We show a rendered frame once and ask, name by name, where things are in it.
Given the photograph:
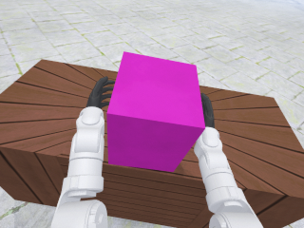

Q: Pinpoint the right robot upper arm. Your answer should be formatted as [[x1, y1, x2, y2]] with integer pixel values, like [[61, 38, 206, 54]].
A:
[[209, 212, 263, 228]]

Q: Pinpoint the left robot hand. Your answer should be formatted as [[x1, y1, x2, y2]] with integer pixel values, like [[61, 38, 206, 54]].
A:
[[86, 76, 116, 109]]

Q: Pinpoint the carton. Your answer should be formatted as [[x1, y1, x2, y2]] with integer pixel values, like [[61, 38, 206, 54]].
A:
[[106, 51, 205, 172]]

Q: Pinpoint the right robot hand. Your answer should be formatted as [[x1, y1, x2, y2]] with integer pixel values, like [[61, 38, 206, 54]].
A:
[[200, 92, 215, 128]]

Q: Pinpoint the left robot forearm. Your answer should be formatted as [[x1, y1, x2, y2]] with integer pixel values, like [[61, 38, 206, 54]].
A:
[[50, 106, 105, 228]]

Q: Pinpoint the right robot forearm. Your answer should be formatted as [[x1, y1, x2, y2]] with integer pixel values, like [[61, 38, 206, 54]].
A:
[[194, 126, 263, 228]]

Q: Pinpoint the left robot upper arm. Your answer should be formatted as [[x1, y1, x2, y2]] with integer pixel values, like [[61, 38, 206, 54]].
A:
[[51, 199, 108, 228]]

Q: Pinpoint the pedestal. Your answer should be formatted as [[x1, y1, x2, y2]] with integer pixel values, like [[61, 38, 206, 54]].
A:
[[0, 59, 304, 228]]

